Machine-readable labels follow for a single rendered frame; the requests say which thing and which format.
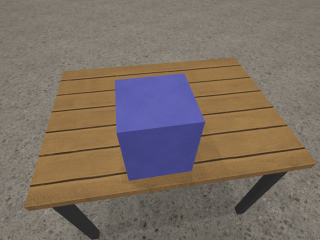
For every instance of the carton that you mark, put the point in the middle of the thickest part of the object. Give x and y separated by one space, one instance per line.
158 125

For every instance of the table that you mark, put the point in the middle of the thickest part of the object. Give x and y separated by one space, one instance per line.
81 160

